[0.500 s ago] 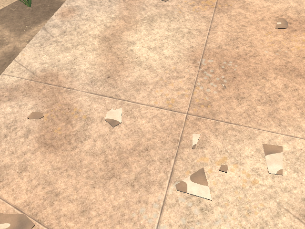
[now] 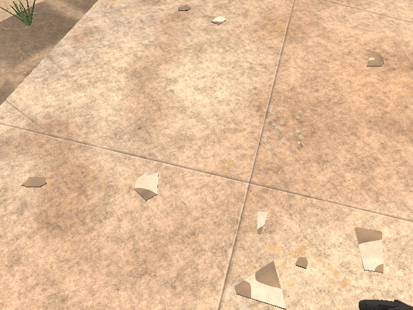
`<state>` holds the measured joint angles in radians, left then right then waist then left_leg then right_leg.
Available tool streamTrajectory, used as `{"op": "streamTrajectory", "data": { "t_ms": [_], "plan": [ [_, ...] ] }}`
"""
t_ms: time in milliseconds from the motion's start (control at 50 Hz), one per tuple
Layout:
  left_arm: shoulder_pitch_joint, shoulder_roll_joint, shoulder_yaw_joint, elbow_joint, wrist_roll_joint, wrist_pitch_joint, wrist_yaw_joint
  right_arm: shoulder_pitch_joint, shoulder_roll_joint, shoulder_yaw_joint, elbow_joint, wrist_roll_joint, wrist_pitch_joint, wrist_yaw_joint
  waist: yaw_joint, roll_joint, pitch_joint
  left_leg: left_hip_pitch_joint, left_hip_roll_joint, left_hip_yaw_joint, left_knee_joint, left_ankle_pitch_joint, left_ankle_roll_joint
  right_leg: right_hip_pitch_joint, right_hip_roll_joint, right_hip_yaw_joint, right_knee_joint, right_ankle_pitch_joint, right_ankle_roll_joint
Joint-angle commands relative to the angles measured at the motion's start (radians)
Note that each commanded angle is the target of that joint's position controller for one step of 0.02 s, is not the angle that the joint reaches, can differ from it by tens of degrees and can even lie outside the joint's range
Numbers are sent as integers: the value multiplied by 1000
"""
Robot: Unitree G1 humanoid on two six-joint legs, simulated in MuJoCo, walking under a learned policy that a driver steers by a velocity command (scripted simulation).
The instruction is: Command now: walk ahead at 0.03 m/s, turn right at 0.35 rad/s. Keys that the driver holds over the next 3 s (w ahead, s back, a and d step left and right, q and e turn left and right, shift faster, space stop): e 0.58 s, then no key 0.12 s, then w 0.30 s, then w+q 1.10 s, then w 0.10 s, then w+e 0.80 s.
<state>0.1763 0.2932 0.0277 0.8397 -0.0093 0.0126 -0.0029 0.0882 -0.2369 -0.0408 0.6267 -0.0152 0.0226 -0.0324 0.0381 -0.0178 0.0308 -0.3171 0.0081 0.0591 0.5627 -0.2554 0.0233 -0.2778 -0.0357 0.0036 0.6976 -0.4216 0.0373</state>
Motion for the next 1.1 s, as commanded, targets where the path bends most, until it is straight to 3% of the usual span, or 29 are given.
{"op": "streamTrajectory", "data": {
  "t_ms": [20, 60, 100, 140, 180, 200, 220, 240, 260, 300, 320, 380, 480, 600, 700, 740, 800, 820, 840, 860, 880, 900, 940, 980, 1060, 1100],
  "plan": [
    [-24, 101, 43, -81, -8, 19, 2, 86, -196, -69, -33, -3, -9, -20, -68, 174, -145, 259, 390, -334, -171, 649, 268, -234, -13, 13, 328, -237, 14],
    [0, 87, 49, -78, -15, 41, 5, -3, -195, -73, -33, 2, -20, -18, -24, 139, -113, 165, 349, -238, -200, 517, 227, -193, -40, 16, 296, -175, 16],
    [16, 81, 50, -76, -9, 51, 3, -64, -196, -75, -27, 6, -20, -15, -6, 156, -115, 97, 309, -151, -202, 452, 189, -93, -38, -12, 204, -66, 10],
    [38, 92, 58, -81, -7, 53, -10, -71, -196, -77, -11, 16, -14, -13, 5, 163, -133, 91, 293, -96, -167, 386, 161, -18, -19, -50, 79, 42, -10],
    [103, 100, 69, -65, -1, 52, -21, -61, -181, -74, 13, 36, -5, -16, 31, 130, -136, 41, 255, -25, -57, 214, 88, 105, 33, -91, -128, 196, -56],
    [107, 147, 83, -72, 9, 47, -15, 12, -145, -68, 41, 27, 1, -13, 8, -23, -88, -79, 183, 60, 112, 15, 4, 168, -12, 36, -254, 346, -104],
    [93, 284, 107, -119, 15, 37, 4, 19, -100, -51, 5, -19, 8, -11, -30, -339, -45, -359, 33, 99, 434, -427, -106, 227, -301, 465, -338, 687, -255],
    [107, 295, 101, -144, 66, 11, -9, -89, -140, -61, -25, -3, 1, -22, 50, -250, -110, -368, -13, -93, 594, -464, -91, 128, -367, 578, -407, 603, -387],
    [62, 274, 96, -150, 65, -11, -13, -95, -173, -72, -17, 18, 2, -30, 21, -151, -75, -383, 6, -130, 639, -372, -72, 114, -315, 498, -414, 481, -356],
    [-23, 206, 80, -162, 14, -19, 4, -46, -193, -87, 30, 8, 5, -44, -26, -77, -49, -398, 37, -147, 605, -195, -63, 122, -225, 392, -393, 350, -248],
    [-38, 189, 72, -167, 3, -16, 13, -24, -191, -90, 41, 3, 5, -45, -40, -87, -55, -368, 33, -148, 606, -138, -71, 108, -197, 360, -393, 371, -229],
    [7, 165, 63, -176, 6, -13, 30, 0, -163, -85, 54, 15, -5, -38, -34, -86, -101, -349, 7, -154, 599, -51, -87, 170, -166, 335, -387, 435, -223],
    [46, 177, 71, -189, 0, -4, 42, -27, -154, -81, 51, 17, -18, -35, -13, -100, -89, -374, -4, -180, 449, -29, -120, 238, -154, 388, -387, 390, -233],
    [27, 187, 81, -214, 3, 9, 43, -30, -156, -77, 61, 20, -37, -21, -7, -120, -79, -285, -15, -193, 273, -49, -131, 195, -128, 448, -369, 334, -243],
    [5, 168, 71, -224, 14, 17, 34, -20, -156, -67, 69, 24, -52, -2, 6, -121, -105, -144, -9, -164, 187, -91, -117, 154, -129, 464, -320, 495, -267],
    [5, 153, 62, -219, 9, 18, 29, -9, -153, -60, 73, 28, -60, 10, 6, -113, -120, -72, -11, -143, 108, -87, -98, 134, -112, 479, -340, 300, -267],
    [-4, 130, 45, -203, 2, 16, 24, 35, -127, -47, 95, 29, -84, 29, -35, -114, -56, 106, -29, -87, -139, 22, -47, 17, -56, 493, -364, -64, -236],
    [12, 109, 36, -197, 8, 8, 23, 63, -139, -49, 106, 24, -93, 28, -46, -87, -51, 193, 1, -110, -181, 33, -23, -36, -27, 473, -331, -107, -203],
    [17, 68, 23, -197, 15, -3, 21, 136, -176, -53, 118, 12, -100, 24, -64, 5, -76, 308, 129, -243, -211, -11, 33, -130, 30, 392, -173, -155, -156],
    [37, 43, 19, -220, 7, -19, 20, 209, -272, -72, 148, -1, -100, 24, -42, 192, -73, 362, 261, -486, -288, -178, 150, -283, 172, 165, 42, -163, -96],
    [-47, 125, 40, -250, -4, -36, 26, 248, -283, -83, 162, 1, -107, 33, -95, 229, 27, 320, 377, -706, -381, -348, 256, -452, 136, 130, 195, -206, -68],
    [-62, 168, 57, -245, -15, -46, 25, 222, -240, -71, 156, 13, -112, 30, -89, 168, 82, 297, 367, -679, -391, -414, 253, -502, 78, 155, 282, -128, -59],
    [-40, 144, 59, -225, -3, -55, 11, 195, -195, -55, 148, 30, -112, 21, -76, 169, 70, 337, 285, -545, -401, -336, 195, -530, 29, 106, 309, 2, -38],
    [-84, 98, 50, -233, 1, -73, -3, 220, -181, -46, 156, 27, -109, 16, -95, 156, 57, 334, 233, -429, -419, -172, 171, -507, 1, 61, 267, 119, -24],
    [-174, 20, 25, -265, 1, -100, -19, 255, -193, -47, 162, 34, -97, 16, -125, 156, 45, 227, 160, -288, -416, 59, 165, -322, 19, -12, 7, 235, 1],
    [-194, 34, 29, -275, -7, -107, -27, 281, -224, -54, 164, 36, -92, 19, -129, 161, 45, 184, 166, -285, -400, 98, 170, -223, 43, -23, -90, 256, 8]
  ]
}}
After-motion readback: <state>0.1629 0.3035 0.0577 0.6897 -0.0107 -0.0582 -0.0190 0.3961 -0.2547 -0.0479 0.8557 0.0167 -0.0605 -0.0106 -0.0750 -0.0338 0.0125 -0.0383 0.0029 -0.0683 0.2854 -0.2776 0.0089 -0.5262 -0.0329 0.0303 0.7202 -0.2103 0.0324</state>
